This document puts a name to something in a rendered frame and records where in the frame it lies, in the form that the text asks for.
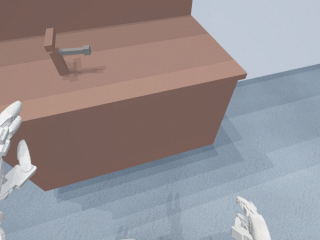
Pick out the tap lever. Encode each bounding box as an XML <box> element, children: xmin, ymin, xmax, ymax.
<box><xmin>59</xmin><ymin>45</ymin><xmax>91</xmax><ymax>56</ymax></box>

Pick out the left robot hand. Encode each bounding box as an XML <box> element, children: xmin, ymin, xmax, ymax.
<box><xmin>0</xmin><ymin>100</ymin><xmax>37</xmax><ymax>204</ymax></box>

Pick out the right robot hand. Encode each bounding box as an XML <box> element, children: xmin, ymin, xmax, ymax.
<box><xmin>231</xmin><ymin>196</ymin><xmax>271</xmax><ymax>240</ymax></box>

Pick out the counter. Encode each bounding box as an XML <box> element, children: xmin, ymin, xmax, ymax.
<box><xmin>0</xmin><ymin>0</ymin><xmax>248</xmax><ymax>192</ymax></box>

